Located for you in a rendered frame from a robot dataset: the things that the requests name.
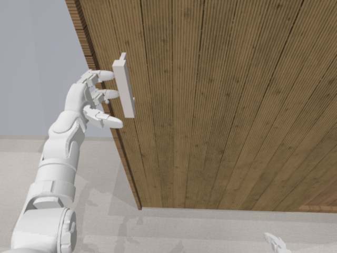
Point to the right robot hand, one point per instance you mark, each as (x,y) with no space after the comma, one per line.
(277,244)

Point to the left robot forearm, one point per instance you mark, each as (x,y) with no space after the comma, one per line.
(54,183)

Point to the left robot hand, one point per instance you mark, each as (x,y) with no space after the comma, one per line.
(79,98)

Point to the robot left upper arm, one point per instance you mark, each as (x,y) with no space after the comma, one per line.
(50,230)

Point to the handle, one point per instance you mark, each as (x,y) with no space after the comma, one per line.
(124,86)

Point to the wardrobe door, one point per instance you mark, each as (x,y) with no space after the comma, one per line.
(236,100)
(327,196)

